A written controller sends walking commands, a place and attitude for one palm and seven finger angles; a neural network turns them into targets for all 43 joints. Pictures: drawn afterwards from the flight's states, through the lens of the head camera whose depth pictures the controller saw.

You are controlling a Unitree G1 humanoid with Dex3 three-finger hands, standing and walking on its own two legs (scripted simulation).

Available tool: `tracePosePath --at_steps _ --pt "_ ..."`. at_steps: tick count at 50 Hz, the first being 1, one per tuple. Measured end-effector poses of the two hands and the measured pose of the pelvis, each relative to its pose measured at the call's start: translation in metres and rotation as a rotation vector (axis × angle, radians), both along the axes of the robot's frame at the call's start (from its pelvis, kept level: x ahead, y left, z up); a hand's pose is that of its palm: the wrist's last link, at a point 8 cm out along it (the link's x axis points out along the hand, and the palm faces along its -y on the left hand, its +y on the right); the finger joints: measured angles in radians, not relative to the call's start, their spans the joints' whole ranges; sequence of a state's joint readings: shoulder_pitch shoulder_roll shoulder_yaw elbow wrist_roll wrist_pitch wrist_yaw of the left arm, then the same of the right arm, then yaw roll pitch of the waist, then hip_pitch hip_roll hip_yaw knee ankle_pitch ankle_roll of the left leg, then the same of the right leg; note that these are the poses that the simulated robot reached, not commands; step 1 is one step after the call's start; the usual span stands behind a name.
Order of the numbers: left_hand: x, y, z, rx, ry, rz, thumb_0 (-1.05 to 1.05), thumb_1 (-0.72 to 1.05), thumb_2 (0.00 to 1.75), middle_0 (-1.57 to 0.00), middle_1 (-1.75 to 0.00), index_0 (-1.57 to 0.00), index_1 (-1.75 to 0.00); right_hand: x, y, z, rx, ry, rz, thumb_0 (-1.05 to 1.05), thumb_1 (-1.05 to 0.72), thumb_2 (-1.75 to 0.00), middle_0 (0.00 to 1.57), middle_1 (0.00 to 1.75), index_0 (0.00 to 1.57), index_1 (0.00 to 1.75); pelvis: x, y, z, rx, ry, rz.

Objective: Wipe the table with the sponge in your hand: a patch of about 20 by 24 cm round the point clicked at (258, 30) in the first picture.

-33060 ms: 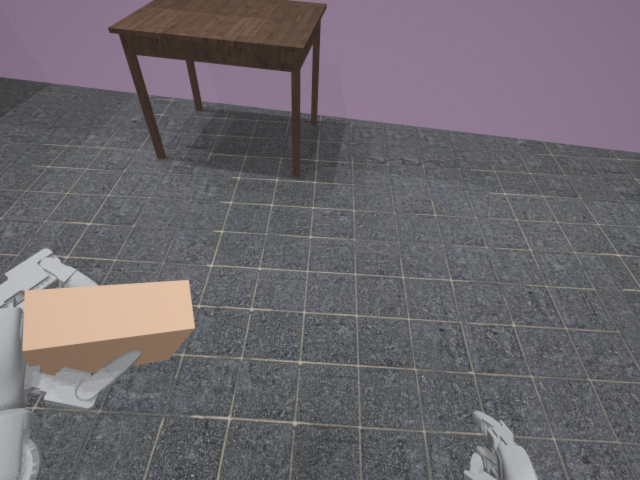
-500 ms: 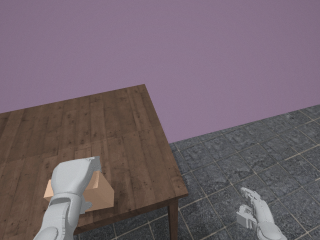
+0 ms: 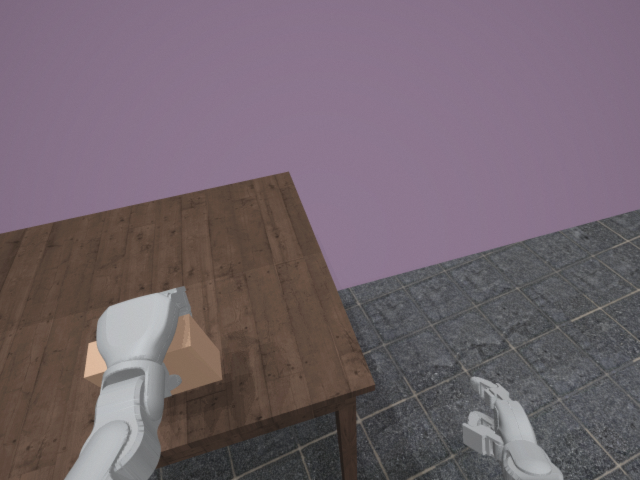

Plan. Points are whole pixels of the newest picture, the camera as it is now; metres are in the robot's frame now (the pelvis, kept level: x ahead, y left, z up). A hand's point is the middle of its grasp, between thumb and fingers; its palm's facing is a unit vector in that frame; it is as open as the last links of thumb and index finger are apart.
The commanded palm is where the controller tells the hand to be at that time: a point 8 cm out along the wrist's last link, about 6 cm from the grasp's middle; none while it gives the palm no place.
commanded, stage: lower the sponge onto the table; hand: left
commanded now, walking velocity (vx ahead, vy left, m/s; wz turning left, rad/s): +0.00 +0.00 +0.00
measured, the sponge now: (166, 368) +0.25 +0.27 -0.01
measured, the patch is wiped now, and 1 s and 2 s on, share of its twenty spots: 0.00 0.00 0.20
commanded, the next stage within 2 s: wipe forward along the first lane in 1.24 s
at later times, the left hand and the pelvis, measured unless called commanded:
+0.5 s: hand (150, 360) +0.24 +0.27 +0.03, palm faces -0.01 -0.12 -0.99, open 9.1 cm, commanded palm +0.21 +0.26 +0.08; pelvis +0.01 +0.00 +0.00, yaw +0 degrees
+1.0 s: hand (159, 387) +0.22 +0.26 -0.01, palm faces -0.10 -0.13 -0.99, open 9.1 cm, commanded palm +0.20 +0.26 +0.06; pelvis +0.00 +0.01 +0.00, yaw +1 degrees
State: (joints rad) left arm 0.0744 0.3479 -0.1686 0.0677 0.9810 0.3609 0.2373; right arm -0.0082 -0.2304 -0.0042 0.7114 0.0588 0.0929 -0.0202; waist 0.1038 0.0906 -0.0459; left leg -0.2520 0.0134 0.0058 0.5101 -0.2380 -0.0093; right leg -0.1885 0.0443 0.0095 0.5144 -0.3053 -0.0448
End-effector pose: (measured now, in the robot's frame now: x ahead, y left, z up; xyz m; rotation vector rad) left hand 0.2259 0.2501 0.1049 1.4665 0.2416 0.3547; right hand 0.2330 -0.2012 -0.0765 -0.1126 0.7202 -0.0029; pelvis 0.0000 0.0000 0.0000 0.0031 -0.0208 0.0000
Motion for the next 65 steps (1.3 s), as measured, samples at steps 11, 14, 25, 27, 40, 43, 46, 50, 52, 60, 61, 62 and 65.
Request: tracePosePath --at_steps 11,14,25,27,40,43,46,50,52,60,61,62,65 --pt "-0.023 0.012 -0.043 -0.107 0.265 0.056 0.00 -0.45 1.05 -0.87 -1.47 -0.86 -1.46 0.003 -0.024 0.003 -0.075 0.010 -0.002 0.01 -0.90 -0.90 0.20 0.30 0.20 0.30 0.007 -0.005 0.000 -0.002 0.002 0.018" --pt "-0.023 0.003 -0.036 -0.077 0.210 -0.043 0.00 -0.45 1.05 -0.87 -1.47 -0.86 -1.46 0.005 -0.028 0.002 -0.106 0.004 -0.005 0.01 -0.90 -0.90 0.20 0.30 0.20 0.30 0.009 -0.004 0.000 -0.006 0.005 0.011" --pt "-0.006 0.019 -0.020 -0.055 0.106 0.098 0.00 -0.45 1.05 -0.87 -1.47 -0.86 -1.46 0.003 -0.017 -0.002 -0.019 0.022 -0.034 0.01 -0.90 -0.90 0.20 0.30 0.20 0.30 0.012 -0.002 0.000 0.002 0.023 0.004" --pt "-0.009 0.019 -0.032 -0.075 0.167 0.114 0.00 -0.45 1.05 -0.86 -1.47 -0.86 -1.46 0.003 -0.016 -0.001 -0.020 0.023 -0.026 0.01 -0.90 -0.90 0.20 0.30 0.20 0.30 0.012 -0.002 0.000 0.003 0.024 0.009" --pt "-0.016 0.014 -0.033 -0.024 0.112 -0.011 0.00 -0.45 1.06 -0.87 -1.46 -0.86 -1.46 0.001 -0.015 -0.003 -0.061 0.012 -0.021 0.01 -0.90 -0.90 0.20 0.30 0.20 0.30 0.008 0.004 -0.003 -0.009 0.029 0.006" --pt "-0.015 0.017 -0.036 -0.045 0.115 0.033 0.00 -0.45 1.06 -0.87 -1.46 -0.86 -1.46 -0.003 -0.012 -0.005 -0.042 0.023 -0.030 0.01 -0.90 -0.90 0.20 0.30 0.20 0.30 0.007 0.005 -0.003 -0.006 0.033 0.006" --pt "-0.016 0.018 -0.047 -0.066 0.161 0.063 0.00 -0.45 1.06 -0.86 -1.47 -0.86 -1.46 -0.006 -0.010 -0.005 -0.034 0.034 -0.030 0.01 -0.90 -0.90 0.20 0.30 0.20 0.30 0.006 0.006 -0.002 -0.004 0.037 0.009" --pt "-0.020 0.012 -0.055 -0.061 0.195 0.034 0.00 -0.45 1.06 -0.86 -1.47 -0.86 -1.46 -0.010 -0.010 -0.005 -0.044 0.036 -0.024 0.01 -0.90 -0.90 0.20 0.30 0.20 0.30 0.003 0.006 -0.003 -0.005 0.035 0.012" --pt "-0.022 0.010 -0.054 -0.051 0.183 0.008 0.00 -0.45 1.06 -0.86 -1.47 -0.86 -1.46 -0.012 -0.010 -0.005 -0.049 0.033 -0.023 0.01 -0.90 -0.90 0.20 0.30 0.20 0.30 0.002 0.006 -0.004 -0.007 0.033 0.012" --pt "-0.020 0.007 -0.055 -0.039 0.155 0.006 0.00 -0.45 1.06 -0.86 -1.46 -0.86 -1.46 -0.018 -0.011 -0.010 -0.040 0.040 -0.032 0.01 -0.90 -0.90 0.20 0.30 0.20 0.30 -0.004 0.005 -0.005 -0.008 0.032 0.012" --pt "-0.020 0.007 -0.056 -0.038 0.157 0.010 0.00 -0.45 1.06 -0.86 -1.46 -0.86 -1.46 -0.019 -0.011 -0.010 -0.039 0.042 -0.033 0.01 -0.90 -0.90 0.20 0.30 0.20 0.30 -0.004 0.005 -0.005 -0.007 0.033 0.012" --pt "-0.019 0.007 -0.057 -0.036 0.159 0.013 0.00 -0.45 1.06 -0.86 -1.46 -0.86 -1.46 -0.020 -0.011 -0.011 -0.039 0.045 -0.034 0.01 -0.90 -0.90 0.20 0.30 0.20 0.30 -0.005 0.005 -0.005 -0.007 0.033 0.013" --pt "-0.017 0.008 -0.057 -0.033 0.163 0.020 0.00 -0.46 1.06 -0.87 -1.46 -0.86 -1.46 -0.023 -0.013 -0.012 -0.041 0.055 -0.037 0.01 -0.90 -0.90 0.20 0.30 0.20 0.30 -0.006 0.003 -0.005 -0.006 0.035 0.013"
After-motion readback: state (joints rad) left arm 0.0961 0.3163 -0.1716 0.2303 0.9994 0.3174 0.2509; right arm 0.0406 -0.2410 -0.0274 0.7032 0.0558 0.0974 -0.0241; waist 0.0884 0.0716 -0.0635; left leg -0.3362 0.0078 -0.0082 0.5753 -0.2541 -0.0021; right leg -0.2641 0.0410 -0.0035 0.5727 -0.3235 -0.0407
